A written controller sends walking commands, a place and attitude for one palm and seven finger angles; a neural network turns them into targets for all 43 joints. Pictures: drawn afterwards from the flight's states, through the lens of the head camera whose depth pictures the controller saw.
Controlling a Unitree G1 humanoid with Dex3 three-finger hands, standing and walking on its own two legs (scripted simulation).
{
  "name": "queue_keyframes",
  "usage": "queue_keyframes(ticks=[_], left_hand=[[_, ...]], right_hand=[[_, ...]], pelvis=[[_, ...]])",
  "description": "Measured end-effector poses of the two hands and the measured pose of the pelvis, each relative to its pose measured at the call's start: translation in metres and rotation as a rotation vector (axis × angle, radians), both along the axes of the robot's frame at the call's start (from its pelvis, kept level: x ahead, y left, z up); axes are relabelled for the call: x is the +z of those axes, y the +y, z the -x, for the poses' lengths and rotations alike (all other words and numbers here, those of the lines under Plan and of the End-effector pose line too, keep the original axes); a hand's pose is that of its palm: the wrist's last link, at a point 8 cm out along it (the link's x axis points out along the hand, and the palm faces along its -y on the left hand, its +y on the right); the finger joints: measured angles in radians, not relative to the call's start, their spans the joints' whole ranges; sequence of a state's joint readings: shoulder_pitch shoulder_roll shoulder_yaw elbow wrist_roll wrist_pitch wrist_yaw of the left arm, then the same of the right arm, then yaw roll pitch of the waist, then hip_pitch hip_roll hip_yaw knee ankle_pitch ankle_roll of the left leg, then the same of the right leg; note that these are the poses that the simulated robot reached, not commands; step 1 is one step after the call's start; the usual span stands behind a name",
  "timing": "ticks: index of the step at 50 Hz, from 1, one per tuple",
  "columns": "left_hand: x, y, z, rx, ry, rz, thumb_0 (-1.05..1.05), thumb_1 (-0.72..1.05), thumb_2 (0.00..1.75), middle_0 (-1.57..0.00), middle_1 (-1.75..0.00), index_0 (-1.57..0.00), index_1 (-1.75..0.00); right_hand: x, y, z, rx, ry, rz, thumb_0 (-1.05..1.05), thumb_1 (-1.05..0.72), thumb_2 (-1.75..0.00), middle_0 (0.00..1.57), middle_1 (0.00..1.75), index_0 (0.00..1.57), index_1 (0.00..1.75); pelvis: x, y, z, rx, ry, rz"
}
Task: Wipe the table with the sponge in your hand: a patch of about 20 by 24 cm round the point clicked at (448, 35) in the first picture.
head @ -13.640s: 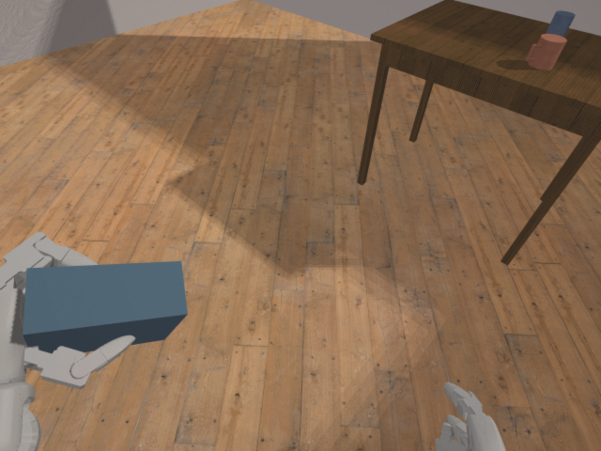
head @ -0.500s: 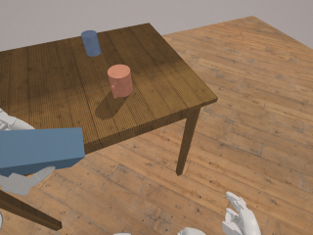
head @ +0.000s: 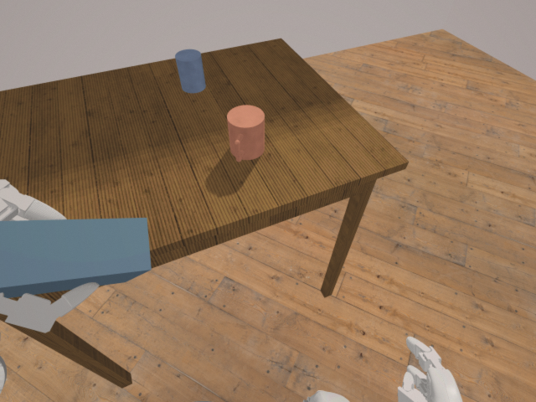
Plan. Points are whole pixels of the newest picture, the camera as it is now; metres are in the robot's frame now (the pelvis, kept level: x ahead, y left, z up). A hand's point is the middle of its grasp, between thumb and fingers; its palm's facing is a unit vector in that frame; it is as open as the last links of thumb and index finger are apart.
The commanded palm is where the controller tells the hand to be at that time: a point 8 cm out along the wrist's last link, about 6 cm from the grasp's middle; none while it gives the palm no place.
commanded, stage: shuffle to correct the standing spot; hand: left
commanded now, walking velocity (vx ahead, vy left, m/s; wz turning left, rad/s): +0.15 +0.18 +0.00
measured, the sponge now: (95, 256) +0.24 +0.21 +0.16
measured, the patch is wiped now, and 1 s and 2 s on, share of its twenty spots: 0.00 0.00 0.00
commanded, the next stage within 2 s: come to a stop and stand still in 1.36 s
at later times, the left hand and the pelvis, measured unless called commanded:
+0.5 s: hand out of the picture +0.23 +0.31 +0.19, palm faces +0.42 -0.79 -0.45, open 10.0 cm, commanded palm +0.16 +0.35 +0.20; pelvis +0.00 +0.07 +0.00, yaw +0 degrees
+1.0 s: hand out of the picture +0.25 +0.35 +0.18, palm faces +0.41 -0.81 -0.41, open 10.0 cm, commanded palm +0.19 +0.40 +0.20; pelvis +0.04 +0.11 +0.01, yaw +1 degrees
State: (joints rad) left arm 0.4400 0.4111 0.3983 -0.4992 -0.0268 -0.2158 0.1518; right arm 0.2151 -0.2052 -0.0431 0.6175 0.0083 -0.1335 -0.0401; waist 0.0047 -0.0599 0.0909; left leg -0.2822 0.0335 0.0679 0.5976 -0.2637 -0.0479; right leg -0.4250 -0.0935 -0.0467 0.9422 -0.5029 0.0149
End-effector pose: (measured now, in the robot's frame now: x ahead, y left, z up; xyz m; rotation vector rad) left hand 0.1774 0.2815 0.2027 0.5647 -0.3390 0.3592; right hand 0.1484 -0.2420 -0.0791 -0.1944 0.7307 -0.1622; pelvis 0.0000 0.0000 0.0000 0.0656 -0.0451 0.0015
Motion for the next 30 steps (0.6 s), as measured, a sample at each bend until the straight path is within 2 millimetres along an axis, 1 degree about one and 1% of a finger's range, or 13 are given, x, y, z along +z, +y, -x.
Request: queue_keyframes(ticks=[2, 4, 6, 8, 10, 13, 17, 19, 21, 22, 24, 27, 30], left_hand=[[0.003, 0.003, 0.000, 0.015, -0.003, -0.010, -0.01, -0.50, 1.02, -0.75, -1.37, -0.76, -1.36], [0.007, 0.003, 0.003, 0.028, -0.009, -0.028, -0.01, -0.50, 1.02, -0.75, -1.37, -0.76, -1.36], [0.009, 0.002, 0.006, 0.031, -0.003, -0.033, -0.01, -0.50, 1.02, -0.75, -1.37, -0.76, -1.36], [0.010, 0.004, 0.009, 0.028, 0.013, -0.015, -0.01, -0.50, 1.02, -0.75, -1.37, -0.76, -1.36], [0.009, 0.010, 0.011, 0.033, 0.044, 0.000, -0.01, -0.50, 1.03, -0.75, -1.37, -0.76, -1.36], [0.003, 0.025, 0.014, 0.057, 0.102, 0.011, -0.01, -0.50, 1.03, -0.75, -1.37, -0.76, -1.36], [-0.006, 0.046, 0.012, 0.076, 0.126, 0.038, -0.01, -0.50, 1.03, -0.75, -1.37, -0.76, -1.36], [-0.007, 0.053, 0.008, 0.063, 0.099, 0.057, -0.01, -0.50, 1.03, -0.75, -1.37, -0.76, -1.36], [-0.006, 0.059, 0.003, 0.026, 0.044, 0.052, -0.01, -0.50, 1.03, -0.75, -1.37, -0.76, -1.36], [-0.004, 0.061, 0.000, 0.011, 0.017, 0.041, -0.01, -0.50, 1.03, -0.75, -1.37, -0.76, -1.36], [0.000, 0.063, -0.006, -0.006, -0.018, 0.011, -0.01, -0.50, 1.03, -0.75, -1.37, -0.76, -1.36], [0.007, 0.066, -0.012, -0.002, -0.021, -0.023, -0.01, -0.50, 1.03, -0.75, -1.37, -0.76, -1.36], [0.013, 0.063, -0.013, 0.015, -0.015, -0.060, -0.01, -0.50, 1.03, -0.75, -1.37, -0.76, -1.36]], right_hand=[[-0.003, 0.014, -0.003, 0.019, -0.023, -0.042, 0.01, -0.90, -0.90, 0.20, 0.30, 0.20, 0.30], [-0.011, 0.026, -0.007, 0.045, -0.041, -0.080, 0.01, -0.90, -0.90, 0.20, 0.30, 0.20, 0.30], [-0.019, 0.036, -0.009, 0.068, -0.025, -0.103, 0.01, -0.90, -0.90, 0.20, 0.30, 0.20, 0.30], [-0.022, 0.044, -0.008, 0.089, 0.014, -0.117, 0.01, -0.90, -0.90, 0.20, 0.30, 0.20, 0.30], [-0.020, 0.050, -0.005, 0.098, 0.050, -0.124, 0.01, -0.90, -0.90, 0.20, 0.30, 0.20, 0.30], [-0.013, 0.055, -0.001, 0.092, 0.082, -0.111, 0.01, -0.90, -0.90, 0.20, 0.30, 0.20, 0.30], [-0.001, 0.058, 0.002, 0.088, 0.090, -0.052, 0.01, -0.90, -0.90, 0.20, 0.30, 0.20, 0.30], [0.002, 0.059, 0.000, 0.083, 0.074, -0.010, 0.01, -0.90, -0.90, 0.20, 0.30, 0.20, 0.30], [0.000, 0.061, -0.006, 0.068, 0.035, 0.027, 0.01, -0.90, -0.90, 0.20, 0.30, 0.20, 0.30], [-0.001, 0.063, -0.008, 0.051, 0.025, 0.030, 0.01, -0.90, -0.90, 0.20, 0.30, 0.20, 0.30], [-0.001, 0.070, -0.011, 0.030, 0.007, 0.013, 0.01, -0.90, -0.90, 0.20, 0.30, 0.20, 0.30], [-0.002, 0.082, -0.016, 0.026, -0.022, -0.033, 0.01, -0.90, -0.90, 0.20, 0.30, 0.20, 0.30], [-0.012, 0.090, -0.022, 0.038, -0.040, -0.081, 0.01, -0.90, -0.90, 0.20, 0.30, 0.20, 0.30]], pelvis=[[-0.001, 0.002, 0.000, 0.004, 0.003, 0.001], [-0.004, 0.004, -0.001, 0.008, 0.005, 0.002], [-0.005, 0.009, 0.000, 0.022, -0.002, 0.018], [0.000, 0.014, 0.000, 0.030, -0.005, 0.019], [0.006, 0.020, -0.001, 0.024, 0.001, 0.012], [0.015, 0.027, -0.001, 0.023, 0.013, 0.001], [0.019, 0.040, -0.002, 0.020, 0.019, -0.011], [0.015, 0.051, -0.003, 0.019, 0.018, -0.002], [0.005, 0.064, -0.005, 0.017, 0.021, 0.026], [0.002, 0.067, -0.004, 0.014, 0.013, 0.017], [0.000, 0.068, -0.004, 0.003, 0.005, -0.004], [0.000, 0.068, -0.007, 0.010, 0.011, -0.005], [-0.005, 0.068, -0.012, 0.014, 0.017, 0.009]])
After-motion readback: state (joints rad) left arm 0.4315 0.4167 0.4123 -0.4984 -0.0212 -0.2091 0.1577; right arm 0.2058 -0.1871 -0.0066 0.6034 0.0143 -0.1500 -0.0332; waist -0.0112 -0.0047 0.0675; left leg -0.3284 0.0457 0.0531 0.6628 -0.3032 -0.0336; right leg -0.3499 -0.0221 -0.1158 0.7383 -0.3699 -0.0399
